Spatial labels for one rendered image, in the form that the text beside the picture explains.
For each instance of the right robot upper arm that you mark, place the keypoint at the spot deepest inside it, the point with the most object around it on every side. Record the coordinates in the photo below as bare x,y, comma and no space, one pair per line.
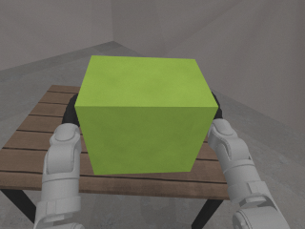
265,217

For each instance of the table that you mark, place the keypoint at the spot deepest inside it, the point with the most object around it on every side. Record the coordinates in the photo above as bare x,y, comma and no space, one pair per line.
22,163

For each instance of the carton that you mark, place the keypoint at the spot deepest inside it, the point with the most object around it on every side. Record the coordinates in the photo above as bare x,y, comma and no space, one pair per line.
143,115

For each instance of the right robot hand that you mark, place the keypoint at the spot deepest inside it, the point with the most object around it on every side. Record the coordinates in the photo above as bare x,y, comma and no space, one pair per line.
218,114

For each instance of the right robot forearm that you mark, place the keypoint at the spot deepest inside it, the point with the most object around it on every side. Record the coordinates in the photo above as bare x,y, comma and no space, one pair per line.
244,184

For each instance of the left robot forearm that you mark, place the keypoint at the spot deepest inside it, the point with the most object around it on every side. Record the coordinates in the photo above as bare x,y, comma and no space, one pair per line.
61,172

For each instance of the left robot hand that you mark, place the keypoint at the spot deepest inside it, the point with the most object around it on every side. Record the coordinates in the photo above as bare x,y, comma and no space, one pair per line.
70,115

